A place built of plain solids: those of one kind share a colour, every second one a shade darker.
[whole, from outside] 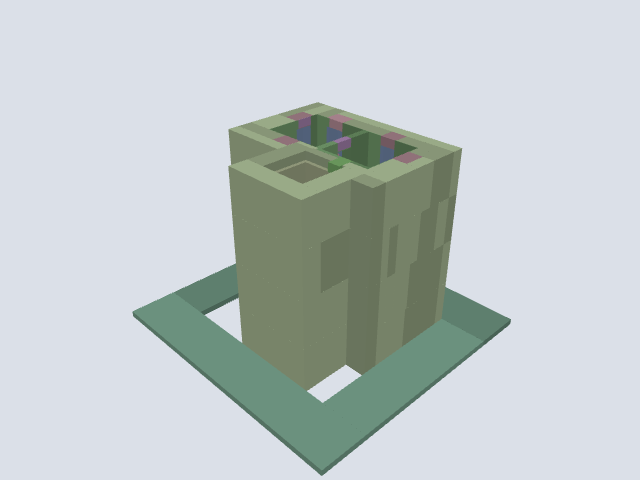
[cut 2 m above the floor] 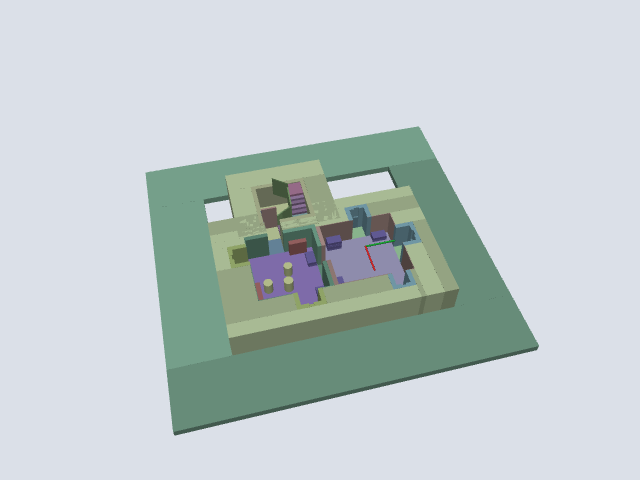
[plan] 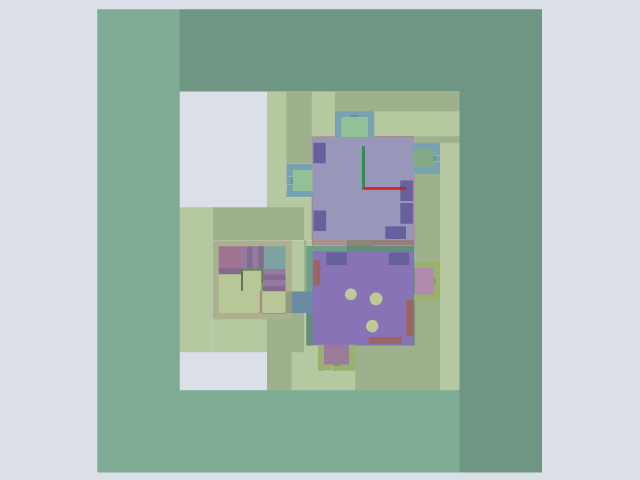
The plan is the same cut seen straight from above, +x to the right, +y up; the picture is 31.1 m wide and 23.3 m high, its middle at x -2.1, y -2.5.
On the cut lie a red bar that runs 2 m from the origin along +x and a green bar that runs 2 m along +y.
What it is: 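A tower house with a square stair tower on a long side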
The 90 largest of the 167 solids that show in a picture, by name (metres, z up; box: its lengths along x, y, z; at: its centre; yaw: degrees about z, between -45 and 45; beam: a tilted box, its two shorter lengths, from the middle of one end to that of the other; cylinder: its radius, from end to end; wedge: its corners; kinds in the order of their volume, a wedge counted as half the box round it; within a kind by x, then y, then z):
{
 "wall_fill_1": {"box": [1.6, 7.04, 3.87], "at": [-8.11, -4.43, 1.59]},
 "wall_fill_2": {"box": [1.6, 7.04, 3.87], "at": [-8.11, -4.43, 5.46]},
 "wall_fill_3": {"box": [1.6, 7.04, 3.87], "at": [-8.11, -4.43, 9.33]},
 "wall_fill_4": {"box": [1.6, 7.04, 3.53], "at": [-8.11, -4.43, 13.03]},
 "wall_fill_5": {"box": [3.84, 1.6, 3.87], "at": [-5.39, -7.15, 1.59]},
 "wall_fill_6": {"box": [3.84, 1.6, 3.87], "at": [-5.39, -7.15, 5.46]},
 "wall_fill_7": {"box": [3.84, 1.6, 3.87], "at": [-5.39, -7.15, 9.33]},
 "wall_fill_8": {"box": [3.84, 1.6, 3.53], "at": [-5.39, -7.15, 13.03]},
 "wall_fill_9": {"box": [4.44, 1.6, 3.87], "at": [-5.09, -1.71, 1.59]},
 "wall_fill_10": {"box": [4.44, 1.6, 3.53], "at": [-5.09, -1.71, 13.03]},
 "wall_fill_11": {"box": [0.95, 7.21, 3.87], "at": [-4.2, 1.1, 1.59]},
 "wall_fill_12": {"box": [0.95, 7.21, 3.53], "at": [-4.2, 1.1, 13.03]},
 "wall_fill_13": {"box": [1.2, 3.45, 3.87], "at": [-4.07, -8.07, 1.59]},
 "wall_fill_14": {"box": [1.2, 3.45, 3.87], "at": [-4.07, -8.07, 5.46]},
 "wall_fill_15": {"box": [1.2, 3.45, 3.87], "at": [-4.07, -8.07, 9.33]},
 "wall_fill_16": {"box": [1.2, 3.45, 3.53], "at": [-4.07, -8.07, 13.03]},
 "wall_fill_17": {"box": [0.6, 1.9, 3.87], "at": [-3.17, -7.0, 1.59]},
 "wall_fill_18": {"box": [0.6, 2.49, 3.87], "at": [-3.17, -3.75, 1.59]},
 "wall_fill_19": {"box": [0.71, 3.75, 3.87], "at": [-3.12, -7.92, 1.59]},
 "wall_fill_20": {"box": [0.71, 3.75, 3.87], "at": [-3.12, -7.92, 5.46]},
 "wall_fill_21": {"box": [0.71, 3.75, 3.87], "at": [-3.12, -7.92, 9.33]},
 "wall_fill_22": {"box": [0.71, 3.75, 3.53], "at": [-3.12, -7.92, 13.03]},
 "wall_fill_23": {"box": [0.71, 2.49, 3.87], "at": [-3.12, -3.75, 1.59]},
 "wall_fill_24": {"box": [0.71, 2.49, 3.53], "at": [-3.12, -3.75, 13.03]},
 "wall_fill_25": {"box": [1.22, 1.62, 3.53], "at": [-3.11, -1.7, 13.03]},
 "wall_fill_26": {"box": [1.22, 2.09, 3.87], "at": [-3.11, -1.46, 1.59]},
 "wall_fill_27": {"box": [1.22, 3.99, 3.53], "at": [-3.11, 2.71, 13.03]},
 "wall_fill_28": {"box": [1.22, 3.51, 3.87], "at": [-3.11, 2.95, 1.59]},
 "wall_fill_29": {"box": [0.56, 2.17, 3.87], "at": [-2.48, -8.71, 1.59]},
 "wall_fill_30": {"box": [0.85, 2.17, 3.87], "at": [-2.34, -8.71, 9.33]},
 "wall_fill_31": {"box": [0.89, 2.17, 3.87], "at": [-2.32, -8.71, 5.46]},
 "wall_fill_32": {"box": [1.14, 2.17, 3.87], "at": [-1.94, 3.62, 1.59]},
 "wall_fill_33": {"box": [2.51, 2.17, 3.53], "at": [-1.51, -8.71, 13.03]},
 "wall_fill_34": {"box": [1.81, 0.95, 3.87], "at": [-1.3, -9.32, 1.59]},
 "wall_fill_35": {"box": [2.74, 2.17, 3.53], "at": [-1.14, 3.62, 13.03]},
 "wall_fill_36": {"box": [1.63, 0.95, 3.87], "at": [-1.1, -9.32, 9.33]},
 "wall_fill_37": {"box": [1.63, 0.95, 3.87], "at": [-1.06, -9.32, 5.46]},
 "wall_fill_38": {"box": [0.81, 2.17, 3.87], "at": [0.12, -8.71, 9.33]},
 "wall_fill_39": {"box": [1.74, 0.95, 3.53], "at": [0.61, -9.32, 13.03]},
 "wall_fill_40": {"box": [2.9, 2.17, 3.87], "at": [1.06, -8.71, 1.59]},
 "wall_fill_41": {"box": [2.75, 2.17, 3.87], "at": [1.13, -8.71, 5.46]},
 "wall_fill_42": {"box": [1.55, 0.95, 3.87], "at": [1.29, -9.32, 9.33]},
 "wall_fill_43": {"box": [6.04, 0.95, 3.87], "at": [1.65, 4.23, 1.59]},
 "wall_fill_44": {"box": [1.02, 2.17, 3.53], "at": [1.99, -8.71, 13.03]},
 "wall_fill_45": {"box": [0.44, 2.17, 3.87], "at": [2.29, -8.71, 9.33]},
 "wall_fill_46": {"box": [4.44, 0.95, 3.53], "at": [2.45, 4.23, 13.03]},
 "wall_fill_47": {"box": [4.14, 1.22, 3.87], "at": [2.6, 3.14, 1.59]},
 "wall_fill_48": {"box": [1.22, 2.68, 3.87], "at": [3.11, -8.45, 9.33]},
 "wall_fill_49": {"box": [1.22, 4.15, 3.53], "at": [3.11, -7.72, 13.03]},
 "wall_fill_50": {"box": [1.22, 4.31, 3.87], "at": [3.11, -7.64, 5.46]},
 "wall_fill_51": {"box": [1.22, 4.35, 3.87], "at": [3.11, -7.62, 1.59]},
 "wall_fill_52": {"box": [1.22, 3.92, 3.53], "at": [3.11, -2.28, 13.03]},
 "wall_fill_53": {"box": [1.22, 4.26, 3.87], "at": [3.11, -1.43, 1.59]},
 "wall_fill_54": {"box": [2.6, 1.22, 3.53], "at": [3.37, 3.14, 13.03]},
 "wall_fill_55": {"box": [2.17, 1.13, 3.53], "at": [3.59, 1.97, 13.03]},
 "wall_fill_56": {"box": [2.17, 0.31, 3.87], "at": [3.59, 2.38, 1.59]},
 "wall_fill_57": {"box": [0.95, 10.24, 3.87], "at": [4.2, -4.67, 5.46]},
 "wall_fill_58": {"box": [0.95, 10.29, 3.87], "at": [4.2, -4.65, 9.33]},
 "wall_fill_59": {"box": [0.95, 11.2, 3.53], "at": [4.2, -4.19, 13.03]},
 "wall_fill_60": {"box": [0.95, 12.02, 3.87], "at": [4.2, -3.78, 1.59]},
 "ground_garden_1": {"box": [4.0, 22.49, 0.5], "at": [-10.91, -2.54, -0.27]},
 "ground_garden_2": {"box": [13.58, 4.0, 0.5], "at": [-2.12, -11.79, -0.27]},
 "ground_garden_3": {"box": [13.58, 4.0, 0.5], "at": [-2.12, 6.7, -0.27]},
 "ground_garden_4": {"box": [4.0, 22.49, 0.5], "at": [6.67, -2.54, -0.27]},
 "wall_flight_1": {"box": [0.3, 3.84, 14.47], "at": [-7.16, -4.43, 6.88]},
 "wall_flight_2": {"box": [2.46, 0.3, 14.47], "at": [-6.08, -6.2, 6.88]},
 "wall_flight_3": {"box": [3.84, 0.3, 14.47], "at": [-5.39, -2.66, 6.88]},
 "wall_flight_4": {"box": [0.3, 2.49, 14.47], "at": [-3.62, -3.75, 6.88]},
 "wall_upper_1": {"box": [0.3, 1.58, 3.53], "at": [-2.62, -6.84, 13.03]},
 "wall_upper_2": {"box": [0.3, 2.22, 3.53], "at": [-2.62, -3.88, 13.03]},
 "wall_upper_3": {"box": [1.93, 0.28, 3.53], "at": [-1.8, -2.91, 13.03]},
 "wall_upper_4": {"box": [1.95, 0.28, 3.53], "at": [1.53, -2.91, 13.03]},
 "wall_upper_5": {"box": [1.95, 0.28, 3.53], "at": [1.53, -2.63, 13.03]},
 "wall_cellar_1": {"box": [0.3, 1.58, 3.87], "at": [-2.62, -6.84, 1.59]},
 "wall_cellar_2": {"box": [0.3, 2.22, 3.87], "at": [-2.62, -3.88, 1.59]},
 "wall_cellar_3": {"box": [1.97, 0.28, 3.87], "at": [-1.78, -2.91, 1.59]},
 "wall_cellar_4": {"box": [2.04, 0.28, 3.87], "at": [1.49, -2.91, 1.59]},
 "floor_kitchen_1": {"box": [4.93, 4.99, 0.35], "at": [0.0, 0.0, -0.18]},
 "floor_cellar_1": {"box": [4.93, 4.54, 0.35], "at": [0.0, -5.32, -0.18]},
 "wall_over_emb_upper_1": {"box": [1.26, 1.6, 0.73], "at": [-3.09, -0.09, 14.43]},
 "wall_over_emb_upper_2": {"box": [1.74, 1.26, 0.73], "at": [0.61, -8.21, 14.43]},
 "wall_over_emb_upper_3": {"box": [1.84, 1.26, 0.73], "at": [1.15, 3.12, 14.43]},
 "wall_over_emb_upper_4": {"box": [1.26, 1.41, 0.73], "at": [3.09, -4.94, 14.43]},
 "wall_over_emb_upper_5": {"box": [1.26, 1.73, 0.73], "at": [3.09, 0.54, 14.43]},
 "wall_kitchen_1": {"box": [1.71, 0.28, 3.87], "at": [-1.65, -2.63, 1.59]},
 "wall_kitchen_2": {"box": [2.04, 0.28, 3.87], "at": [1.49, -2.63, 1.59]},
 "floor_flight_1": {"box": [3.24, 3.24, 0.35], "at": [-5.39, -4.43, -0.18]},
 "wall_emb_kitchen_1": {"box": [0.3, 1.26, 2.8], "at": [-1.22, 3.12, 1.05]},
 "wall_emb_kitchen_2": {"box": [0.3, 1.26, 2.8], "at": [0.38, 3.12, 1.05]},
 "wall_emb_kitchen_3": {"box": [1.26, 0.3, 2.8], "at": [3.09, 2.07, 1.05]}
}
